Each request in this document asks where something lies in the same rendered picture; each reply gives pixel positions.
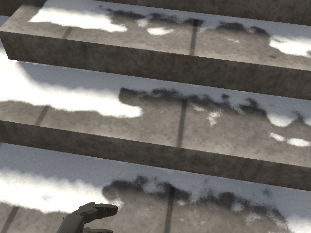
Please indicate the left robot hand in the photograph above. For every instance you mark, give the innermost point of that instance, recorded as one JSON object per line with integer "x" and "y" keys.
{"x": 75, "y": 222}

